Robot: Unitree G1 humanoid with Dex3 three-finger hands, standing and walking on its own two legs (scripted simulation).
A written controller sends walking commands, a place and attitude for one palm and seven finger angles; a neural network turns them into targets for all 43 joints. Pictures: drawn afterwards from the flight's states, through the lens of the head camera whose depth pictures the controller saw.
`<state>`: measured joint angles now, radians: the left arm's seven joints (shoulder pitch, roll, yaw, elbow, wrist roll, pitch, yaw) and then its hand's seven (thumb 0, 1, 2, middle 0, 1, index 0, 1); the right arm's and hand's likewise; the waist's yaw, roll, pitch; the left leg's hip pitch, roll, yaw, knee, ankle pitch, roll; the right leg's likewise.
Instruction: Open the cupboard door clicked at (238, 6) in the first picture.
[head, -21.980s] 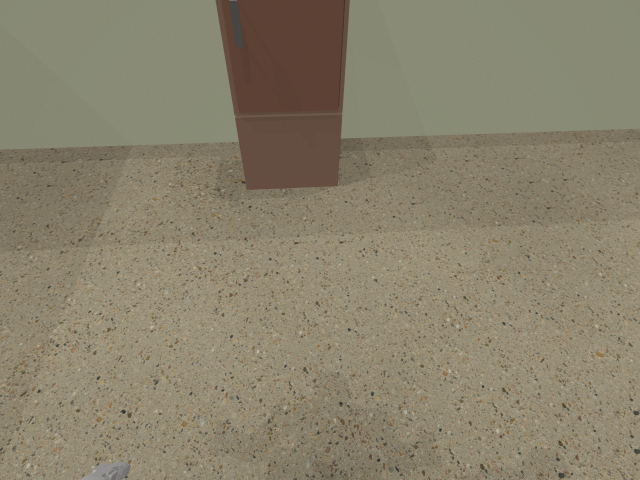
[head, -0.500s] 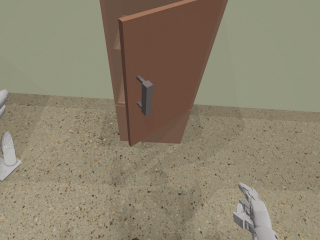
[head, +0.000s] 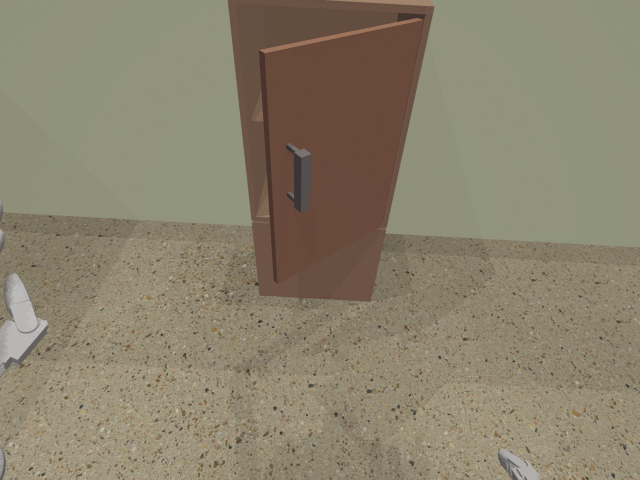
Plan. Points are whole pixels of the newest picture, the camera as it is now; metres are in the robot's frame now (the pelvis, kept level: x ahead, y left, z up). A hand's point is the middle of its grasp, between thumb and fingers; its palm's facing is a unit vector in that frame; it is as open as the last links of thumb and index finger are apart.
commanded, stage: stop stepping back and stand still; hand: left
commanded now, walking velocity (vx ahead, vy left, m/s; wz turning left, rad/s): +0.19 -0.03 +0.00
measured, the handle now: (296, 177) +0.69 +0.07 +0.01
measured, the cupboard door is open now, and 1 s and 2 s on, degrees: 41 41 41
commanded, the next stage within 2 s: let the arm hang, fingers relaxed in 0.34 s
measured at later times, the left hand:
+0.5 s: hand (72, 369) +0.20 +0.26 +0.12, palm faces +0.34 -0.80 -0.49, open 7.4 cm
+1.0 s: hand out of the picture -0.05 +0.23 -0.15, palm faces +0.06 -0.97 -0.25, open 7.2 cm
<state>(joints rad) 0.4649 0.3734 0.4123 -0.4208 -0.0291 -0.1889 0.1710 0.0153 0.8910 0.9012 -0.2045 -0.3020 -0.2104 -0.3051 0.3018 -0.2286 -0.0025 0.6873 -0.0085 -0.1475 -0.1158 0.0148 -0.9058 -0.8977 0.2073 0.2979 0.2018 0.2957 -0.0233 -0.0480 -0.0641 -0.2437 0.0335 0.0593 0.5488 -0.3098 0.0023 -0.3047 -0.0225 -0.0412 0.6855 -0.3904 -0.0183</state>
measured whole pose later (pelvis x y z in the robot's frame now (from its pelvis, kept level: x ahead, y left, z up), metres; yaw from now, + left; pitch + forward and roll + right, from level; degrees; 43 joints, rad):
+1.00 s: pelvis +0.00 +0.02 +0.02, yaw +2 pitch -2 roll +0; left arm 0.30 0.22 0.01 1.15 0.01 0.02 0.01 0.00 0.94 0.90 -0.20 -0.30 -0.20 -0.30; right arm 0.26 -0.20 0.01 1.11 -0.02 0.01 -0.02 0.00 -0.93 -0.90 0.20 0.30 0.20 0.30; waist 0.01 0.01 0.07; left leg -0.19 -0.03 0.04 0.39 -0.18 0.04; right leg -0.19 -0.03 -0.12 0.39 -0.18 -0.02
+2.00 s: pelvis +0.02 +0.00 +0.02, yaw +1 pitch -2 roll +0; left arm 0.15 0.27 0.01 1.16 0.01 -0.02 0.01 0.01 0.91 0.90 -0.20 -0.30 -0.20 -0.30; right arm 0.15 -0.28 0.00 1.15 -0.02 0.00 -0.01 0.00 -0.91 -0.90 0.20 0.30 0.20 0.30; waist -0.01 0.02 0.06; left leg -0.11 0.01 0.05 0.32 -0.17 0.00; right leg -0.12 0.01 -0.11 0.33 -0.18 -0.05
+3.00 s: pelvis +0.01 -0.03 -0.01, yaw -18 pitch +0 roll +0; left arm 0.13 0.22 0.08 0.93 0.02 0.03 -0.01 0.01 0.91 0.90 -0.19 -0.30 -0.20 -0.30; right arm 0.24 -0.22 -0.06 0.99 -0.02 0.05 -0.03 0.01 -0.91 -0.90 0.21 0.30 0.20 0.30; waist -0.01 0.03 0.14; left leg -0.35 0.15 0.14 0.92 -0.53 -0.06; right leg -0.33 -0.01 -0.02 0.66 -0.32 -0.02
